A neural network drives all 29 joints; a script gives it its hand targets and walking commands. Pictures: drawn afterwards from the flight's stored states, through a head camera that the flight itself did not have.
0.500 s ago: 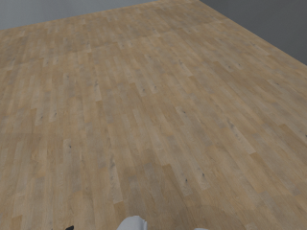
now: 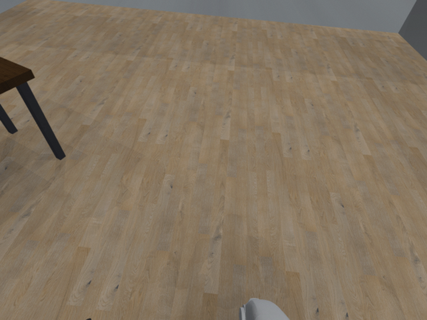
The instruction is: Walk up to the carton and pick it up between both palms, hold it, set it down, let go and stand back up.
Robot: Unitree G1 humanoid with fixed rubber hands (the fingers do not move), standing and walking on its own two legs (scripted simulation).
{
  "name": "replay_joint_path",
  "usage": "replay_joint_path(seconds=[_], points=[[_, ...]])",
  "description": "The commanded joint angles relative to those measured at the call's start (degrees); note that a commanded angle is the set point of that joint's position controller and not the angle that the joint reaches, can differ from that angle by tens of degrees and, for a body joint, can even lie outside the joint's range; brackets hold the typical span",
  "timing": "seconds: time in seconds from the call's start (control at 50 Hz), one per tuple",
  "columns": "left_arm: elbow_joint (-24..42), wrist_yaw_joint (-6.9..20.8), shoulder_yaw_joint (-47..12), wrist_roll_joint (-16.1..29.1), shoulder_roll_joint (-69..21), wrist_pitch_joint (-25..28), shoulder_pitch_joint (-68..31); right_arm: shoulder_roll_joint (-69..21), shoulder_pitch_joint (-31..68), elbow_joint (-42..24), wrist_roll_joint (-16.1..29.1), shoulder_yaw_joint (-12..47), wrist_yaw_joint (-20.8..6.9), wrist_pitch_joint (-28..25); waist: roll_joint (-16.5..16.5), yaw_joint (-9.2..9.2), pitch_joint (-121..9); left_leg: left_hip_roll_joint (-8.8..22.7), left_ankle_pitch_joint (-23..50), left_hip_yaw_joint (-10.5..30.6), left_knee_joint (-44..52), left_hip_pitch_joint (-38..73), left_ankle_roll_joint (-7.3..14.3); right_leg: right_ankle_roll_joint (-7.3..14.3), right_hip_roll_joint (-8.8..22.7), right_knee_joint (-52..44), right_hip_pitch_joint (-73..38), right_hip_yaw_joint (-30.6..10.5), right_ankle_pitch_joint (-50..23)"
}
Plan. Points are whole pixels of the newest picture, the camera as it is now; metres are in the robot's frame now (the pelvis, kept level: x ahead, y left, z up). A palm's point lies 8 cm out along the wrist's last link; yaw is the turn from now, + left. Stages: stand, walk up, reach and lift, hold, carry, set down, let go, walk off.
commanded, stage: walk up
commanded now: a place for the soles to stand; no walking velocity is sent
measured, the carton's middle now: out of the picture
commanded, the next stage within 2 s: none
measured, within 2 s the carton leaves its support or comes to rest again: neither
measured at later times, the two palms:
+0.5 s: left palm out of the picture +0.07 +0.34 -0.12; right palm (243, 194) +0.42 -0.10 -0.09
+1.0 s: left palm out of the picture +0.29 +0.49 -0.10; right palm (185, 174) +0.54 +0.05 -0.14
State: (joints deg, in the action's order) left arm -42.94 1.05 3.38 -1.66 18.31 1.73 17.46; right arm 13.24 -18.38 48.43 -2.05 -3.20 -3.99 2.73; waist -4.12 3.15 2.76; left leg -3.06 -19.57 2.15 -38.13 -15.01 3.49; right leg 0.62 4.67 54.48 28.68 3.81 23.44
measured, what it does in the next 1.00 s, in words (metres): walks ahead, turning left: right foot, then left foot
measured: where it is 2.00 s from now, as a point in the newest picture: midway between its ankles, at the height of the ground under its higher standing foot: (71, 242)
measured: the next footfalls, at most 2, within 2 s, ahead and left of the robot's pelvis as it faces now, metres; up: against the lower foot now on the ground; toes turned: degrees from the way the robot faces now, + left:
right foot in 0.14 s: +0.22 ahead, -0.09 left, +0.00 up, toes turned +4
left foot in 0.56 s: +0.32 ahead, +0.32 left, +0.00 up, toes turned +33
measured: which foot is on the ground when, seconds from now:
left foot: down 0.00-0.14, up 0.16-0.54, down 0.56-1.00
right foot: up 0.00-0.12, down 0.14-0.58, up 0.60-0.96, down 0.98-1.00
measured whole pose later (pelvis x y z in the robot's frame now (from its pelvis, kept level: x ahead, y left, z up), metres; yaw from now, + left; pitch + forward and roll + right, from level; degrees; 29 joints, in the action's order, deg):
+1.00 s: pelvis +0.36 +0.23 -0.01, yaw +38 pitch -2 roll +1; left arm -37.0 2.2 -0.2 -2.6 14.4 3.2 19.1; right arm 14.8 -22.9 43.1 -1.8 -0.4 -2.3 -0.2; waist 1.1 2.2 1.6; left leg -6.2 -25.9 3.0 -43.9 -16.0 4.2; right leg 1.4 4.2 40.4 25.9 3.7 12.8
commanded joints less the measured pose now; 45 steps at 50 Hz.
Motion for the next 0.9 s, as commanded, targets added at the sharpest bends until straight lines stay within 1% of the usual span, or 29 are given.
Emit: replay_joint_path(seconds=[0.0,0.02,0.04,0.06,0.08,0.1,0.12,0.14,0.16,0.2,0.24,0.32,0.36,0.4,0.48,0.5,0.52,0.54,0.56,0.58,0.6,0.64,0.68,0.72,0.78,0.8,0.84,0.86,0.88], points=[[7.13,-0.69,2.22,0.02,5.38,1.46,-2.16,16.14,5.39,-8.17,-0.27,-4.02,0.18,-1.35,12.42,-0.51,3.84,13.07,-19.04,27.37,23.73,-9.66,10.14,0.66,-1.28,-4.53,-0.62,-2.95,-5.39],[7.09,-1.40,2.11,0.13,4.10,1.80,-0.46,14.38,2.67,-9.41,-0.25,-2.85,0.30,-1.53,14.41,-1.01,3.79,12.18,-14.43,26.07,23.48,-8.14,9.70,1.30,-2.94,-6.48,-0.48,-2.10,-4.42],[7.14,-1.80,1.71,0.42,3.67,2.38,0.56,14.13,3.21,-8.87,-0.42,-2.93,0.40,-1.60,12.66,-2.35,3.78,11.65,-11.04,24.50,20.44,-10.67,9.66,1.73,-2.66,-9.76,-5.93,-3.19,-4.95],[6.49,-2.19,1.71,0.66,3.72,2.92,2.91,13.64,2.60,-9.31,-0.17,-2.26,0.09,-1.59,5.45,-3.84,-0.19,9.45,-3.43,22.73,15.25,-9.89,7.38,2.36,-5.03,-20.29,-13.02,-1.53,-7.25],[5.59,-2.65,1.68,0.38,2.96,3.49,5.90,12.37,2.27,-10.07,0.08,-1.52,0.20,-1.91,4.33,-5.96,-3.01,6.55,-2.28,18.41,9.40,-13.50,4.88,2.24,-4.68,-25.92,-23.25,-1.51,-14.02],[5.13,-3.32,1.89,-0.85,4.33,4.06,9.90,10.32,3.20,-10.33,0.63,-0.77,0.05,-2.36,-2.92,-8.59,-3.21,3.21,-7.82,14.35,2.33,-21.42,2.64,3.29,0.99,-25.68,-32.29,-7.42,-13.92],[5.14,-3.94,2.94,-2.18,9.16,4.18,14.27,7.22,2.99,-12.79,-0.26,0.18,-0.04,-2.92,-13.02,-10.63,-8.14,-1.91,-13.98,6.15,-13.01,-28.17,-0.38,7.06,17.68,-34.09,-39.74,-27.18,5.93],[6.53,-4.30,4.10,-1.35,13.18,3.10,10.48,9.42,-1.92,-11.49,-1.71,-1.33,0.14,-1.31,-10.77,-7.20,-3.43,-1.89,-14.52,2.40,-27.91,-32.27,-2.94,11.44,25.83,-45.38,-33.65,-44.33,31.60],[6.84,-4.59,4.13,-0.88,11.36,2.66,7.31,12.31,-0.63,-11.78,-2.85,-2.58,0.14,0.17,-4.49,-6.21,-0.06,3.94,-10.94,5.19,-32.42,-32.53,-4.09,13.70,28.07,-44.95,-29.21,-43.87,34.12],[7.30,-4.34,3.05,-0.91,8.07,2.87,3.50,12.54,2.65,-10.93,-2.61,-3.08,-0.88,0.52,-2.92,-5.66,6.82,7.81,-3.45,4.46,-32.84,-30.64,-5.90,11.06,21.99,-44.76,-20.46,-30.10,23.62],[7.03,-4.04,2.77,-1.74,8.50,3.59,2.07,10.28,3.29,-10.77,-0.99,-2.97,-1.73,0.31,-3.61,-5.41,5.71,10.07,-2.01,3.67,-29.47,-29.73,-6.61,11.09,19.52,-43.12,-20.72,-17.26,14.38],[5.32,-3.05,2.13,-1.77,8.40,4.65,4.64,6.29,6.93,-11.48,0.54,-1.41,-2.58,-1.23,-6.56,-6.75,4.38,10.38,3.66,0.29,-19.99,-28.31,-5.21,11.31,15.81,-41.41,-24.35,-2.35,-1.76],[4.19,-2.76,2.46,-2.12,9.06,4.86,5.62,5.68,9.03,-12.63,0.43,-0.91,-2.64,-2.17,-5.81,-6.58,3.62,11.61,6.75,-0.21,-12.56,-25.13,-4.23,11.78,17.30,-40.40,-25.05,2.84,-8.53],[5.08,-2.32,1.87,-1.55,9.14,4.37,3.56,5.51,11.44,-13.21,1.04,-0.41,-3.23,-3.22,-5.57,-6.53,3.47,8.78,9.78,-5.63,-5.61,-17.07,-3.18,10.81,14.36,-39.30,-20.99,11.02,-14.61],[4.22,-2.95,2.53,-1.70,12.83,2.58,2.28,6.75,6.73,-12.72,0.48,-1.47,-2.66,-4.08,-3.82,-2.18,3.86,6.05,11.93,-6.51,-0.80,-6.48,-0.01,9.07,19.08,-32.86,-17.83,12.17,-15.93],[3.36,-2.74,2.67,-2.10,13.09,2.02,0.81,8.96,0.50,-11.17,0.03,-2.60,-1.76,-4.33,0.00,2.67,-0.48,3.65,10.28,-9.38,0.89,1.66,1.03,8.78,17.47,-22.39,-17.41,14.45,-22.04],[4.20,-2.13,1.80,-2.16,10.96,1.50,2.60,11.50,-9.19,-9.04,-0.53,-3.63,-0.78,-4.76,8.10,6.04,-8.85,0.23,4.97,-7.30,2.26,14.17,2.47,7.58,13.66,-5.70,-13.68,16.17,-22.85],[6.75,-0.59,0.21,-1.67,6.63,0.89,5.56,17.05,-13.53,-9.21,-0.07,-5.02,0.75,-5.09,21.83,7.20,-11.37,9.74,-8.01,13.92,8.08,21.33,6.49,3.83,5.36,12.62,-0.94,14.23,-2.83],[8.36,0.40,-0.23,-0.49,5.06,0.79,5.95,22.36,-10.66,-11.32,0.84,-5.92,2.51,-4.11,26.08,5.51,-13.90,17.21,-23.26,34.00,19.51,25.54,9.86,1.41,0.91,21.27,11.18,6.43,8.00],[10.14,0.83,0.05,-0.24,8.45,0.64,2.40,22.42,-8.30,-12.73,2.45,-5.60,3.92,-3.47,17.14,4.99,-11.97,22.13,-30.81,43.42,25.86,20.81,11.19,1.17,2.28,25.96,13.86,-0.39,5.87],[10.88,1.13,0.29,-0.20,8.81,0.80,0.91,21.44,-6.05,-12.93,2.62,-5.17,4.51,-3.14,13.27,3.67,-8.17,21.75,-26.95,42.37,25.80,16.89,12.06,1.59,3.48,28.27,15.44,-1.67,3.08],[8.36,1.01,-0.72,-0.70,6.70,1.42,4.07,17.06,-0.26,-14.26,2.21,-3.55,5.20,-4.23,13.85,-1.06,-5.61,17.52,-13.29,30.03,22.27,8.20,10.16,1.48,6.53,24.25,11.40,-4.54,-3.05],[7.52,1.18,-0.91,-1.21,6.41,1.33,7.26,13.97,1.56,-13.88,1.51,-2.60,4.60,-5.61,11.19,-3.10,-5.79,16.12,-6.56,25.11,20.13,2.09,9.70,0.04,6.89,19.26,6.58,-6.26,-1.89],[7.03,1.45,-0.67,-0.66,6.58,0.79,7.22,12.50,1.70,-14.37,1.03,-1.70,4.34,-5.92,10.84,-3.31,-4.45,13.38,-7.31,21.13,21.47,-3.70,10.64,-0.76,5.77,14.34,3.37,-4.17,-1.77],[9.40,1.32,-0.51,0.05,5.59,0.55,4.57,13.47,0.99,-13.39,0.39,-1.71,3.89,-5.66,11.37,-2.30,-0.58,14.33,-14.56,22.40,22.79,-7.08,12.38,-1.54,5.18,4.89,5.10,-3.86,-1.33],[9.49,1.29,-0.58,-0.30,5.66,0.70,2.60,13.49,0.75,-13.33,0.19,-1.82,3.64,-5.68,8.88,-1.88,-0.24,14.71,-13.93,22.84,22.55,-7.84,11.76,-1.13,4.10,0.90,3.80,-3.49,-1.96],[10.19,1.07,-0.42,-0.13,5.02,1.15,1.60,13.62,-0.63,-12.77,0.15,-1.55,3.21,-5.36,10.66,-0.61,1.20,13.89,-16.13,22.72,22.33,-10.88,11.27,-0.95,3.13,-4.76,0.14,-2.05,-4.71],[10.58,1.18,-0.46,-0.23,4.36,1.59,0.81,13.92,-0.71,-12.30,0.23,-1.49,2.97,-5.40,8.95,-0.70,2.58,13.28,-16.01,23.50,22.15,-12.51,10.01,-0.41,2.29,-6.55,-0.82,-2.03,-7.30],[10.79,1.03,-0.18,0.00,3.44,1.77,2.22,14.14,0.51,-12.84,-0.20,-1.43,2.61,-4.91,10.81,-1.63,1.77,11.67,-17.83,21.07,20.80,-12.82,10.14,0.26,1.12,-10.23,-4.22,-0.73,-9.17]])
